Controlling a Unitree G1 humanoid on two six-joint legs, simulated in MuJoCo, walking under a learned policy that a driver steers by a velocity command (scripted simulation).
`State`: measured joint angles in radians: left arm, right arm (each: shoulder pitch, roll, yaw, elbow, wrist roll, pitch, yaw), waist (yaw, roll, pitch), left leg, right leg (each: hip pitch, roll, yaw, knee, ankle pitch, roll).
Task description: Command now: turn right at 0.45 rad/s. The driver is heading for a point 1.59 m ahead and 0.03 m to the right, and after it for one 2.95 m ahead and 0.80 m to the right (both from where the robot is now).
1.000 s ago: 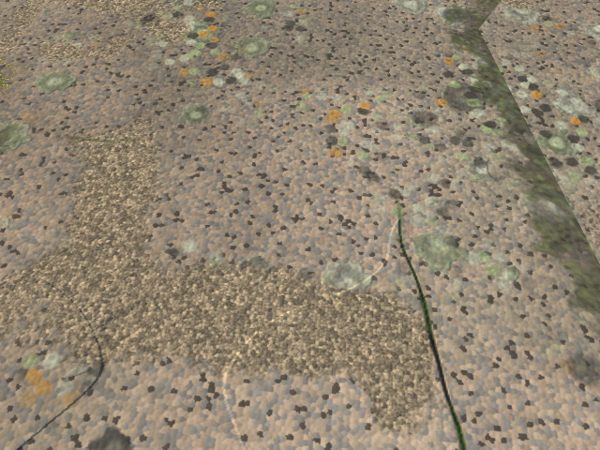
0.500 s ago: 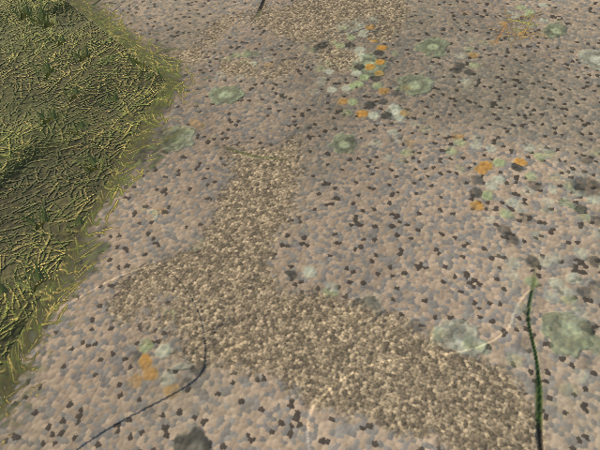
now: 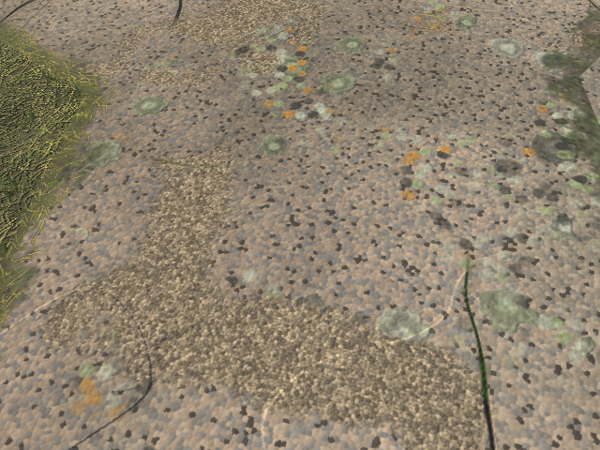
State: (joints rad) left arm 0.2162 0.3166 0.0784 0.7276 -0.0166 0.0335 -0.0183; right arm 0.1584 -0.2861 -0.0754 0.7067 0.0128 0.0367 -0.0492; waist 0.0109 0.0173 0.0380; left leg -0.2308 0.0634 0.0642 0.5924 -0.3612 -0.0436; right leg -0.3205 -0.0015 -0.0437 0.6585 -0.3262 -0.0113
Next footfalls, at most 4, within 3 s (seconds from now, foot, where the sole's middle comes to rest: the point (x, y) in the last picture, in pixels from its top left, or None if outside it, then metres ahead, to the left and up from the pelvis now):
0.50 left None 0.08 0.14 -0.76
1.04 left None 0.05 0.17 -0.76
1.60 right None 0.03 -0.06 -0.76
2.06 left None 0.15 0.15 -0.76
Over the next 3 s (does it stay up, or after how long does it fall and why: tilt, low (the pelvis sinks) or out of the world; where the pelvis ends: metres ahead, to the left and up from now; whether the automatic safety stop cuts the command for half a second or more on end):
stays up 0.28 0.09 0.01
